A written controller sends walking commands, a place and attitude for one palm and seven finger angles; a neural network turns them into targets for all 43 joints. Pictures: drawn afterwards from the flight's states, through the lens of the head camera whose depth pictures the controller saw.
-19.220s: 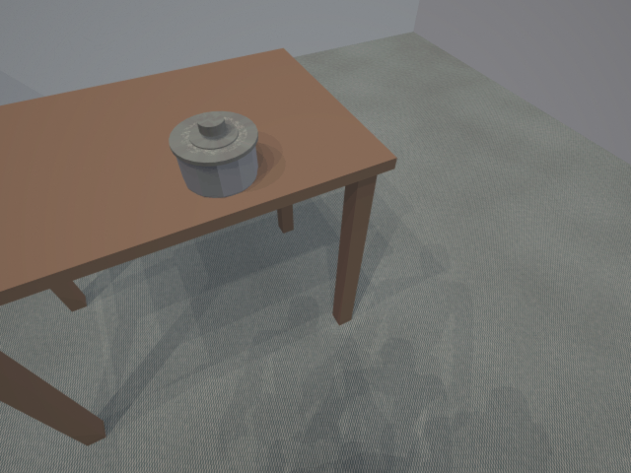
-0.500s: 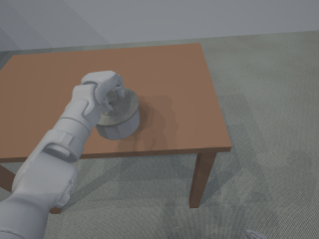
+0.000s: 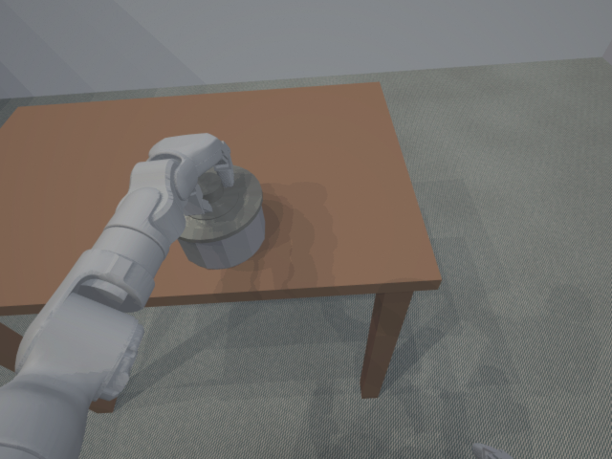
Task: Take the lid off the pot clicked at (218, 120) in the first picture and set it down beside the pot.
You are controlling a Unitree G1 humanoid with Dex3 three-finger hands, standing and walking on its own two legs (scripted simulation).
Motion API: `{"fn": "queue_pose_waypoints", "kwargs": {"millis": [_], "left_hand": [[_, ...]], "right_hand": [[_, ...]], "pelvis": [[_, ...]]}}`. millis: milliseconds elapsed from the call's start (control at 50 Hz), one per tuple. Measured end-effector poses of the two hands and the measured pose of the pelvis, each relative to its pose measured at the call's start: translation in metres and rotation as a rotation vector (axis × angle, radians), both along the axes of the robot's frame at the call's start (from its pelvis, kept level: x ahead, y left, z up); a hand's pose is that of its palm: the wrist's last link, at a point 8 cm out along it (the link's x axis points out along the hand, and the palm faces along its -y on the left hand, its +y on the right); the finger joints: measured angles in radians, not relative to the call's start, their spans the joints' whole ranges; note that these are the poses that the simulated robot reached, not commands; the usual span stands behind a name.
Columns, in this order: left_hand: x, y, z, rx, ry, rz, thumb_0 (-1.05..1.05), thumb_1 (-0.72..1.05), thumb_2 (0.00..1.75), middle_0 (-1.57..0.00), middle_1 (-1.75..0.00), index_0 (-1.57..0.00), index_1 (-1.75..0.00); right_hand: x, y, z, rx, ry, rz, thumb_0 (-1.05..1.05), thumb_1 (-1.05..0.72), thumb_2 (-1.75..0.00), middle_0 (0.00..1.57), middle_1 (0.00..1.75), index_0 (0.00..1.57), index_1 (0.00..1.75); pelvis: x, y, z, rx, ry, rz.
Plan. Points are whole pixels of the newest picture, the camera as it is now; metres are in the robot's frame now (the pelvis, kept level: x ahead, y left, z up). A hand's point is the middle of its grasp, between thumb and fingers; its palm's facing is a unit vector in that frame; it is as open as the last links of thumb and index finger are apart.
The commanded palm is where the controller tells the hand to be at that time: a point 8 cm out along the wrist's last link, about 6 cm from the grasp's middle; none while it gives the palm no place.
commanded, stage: lift the lid straight up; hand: left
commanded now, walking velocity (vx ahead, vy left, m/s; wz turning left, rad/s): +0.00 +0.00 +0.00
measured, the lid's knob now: (206, 188) +0.48 +0.14 +0.09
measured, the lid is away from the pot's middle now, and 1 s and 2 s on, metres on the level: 0.01 0.01 0.01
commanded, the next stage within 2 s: move the lid sideways beside the pot in 1.80 s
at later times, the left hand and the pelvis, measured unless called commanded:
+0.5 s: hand (188, 169) +0.45 +0.14 +0.16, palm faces -0.30 -0.06 -0.95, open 7.8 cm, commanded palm +0.44 +0.15 +0.23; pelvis +0.00 +0.00 +0.00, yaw +1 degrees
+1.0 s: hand (169, 147) +0.45 +0.15 +0.20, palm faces -0.28 -0.06 -0.96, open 7.8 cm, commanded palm +0.44 +0.16 +0.27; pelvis -0.01 +0.01 +0.00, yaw +2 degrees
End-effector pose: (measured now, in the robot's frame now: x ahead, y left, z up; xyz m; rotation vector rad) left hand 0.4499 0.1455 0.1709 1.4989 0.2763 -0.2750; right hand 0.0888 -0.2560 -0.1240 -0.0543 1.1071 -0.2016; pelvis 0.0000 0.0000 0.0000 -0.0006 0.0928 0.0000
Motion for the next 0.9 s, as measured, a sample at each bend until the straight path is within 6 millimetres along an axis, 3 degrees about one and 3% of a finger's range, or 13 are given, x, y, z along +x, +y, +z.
{"fn": "queue_pose_waypoints", "kwargs": {"millis": [440,900], "left_hand": [[-0.003,-0.001,0.039,0.0,-0.045,0.02,-0.01,0.23,0.75,-0.69,-0.98,-0.64,-0.94],[-0.009,0.011,0.075,0.015,-0.065,0.048,-0.02,0.22,0.75,-0.69,-0.98,-0.65,-0.94]], "right_hand": [[0.016,0.009,0.002,0.017,-0.058,0.043,0.01,-0.91,-0.9,0.2,0.29,0.2,0.3],[0.022,0.016,0.008,0.005,-0.093,0.081,0.01,-0.91,-0.9,0.19,0.29,0.2,0.3]], "pelvis": [[-0.003,0.002,0.001,0.002,-0.018,0.009],[-0.01,0.006,0.002,-0.002,-0.036,0.026]]}}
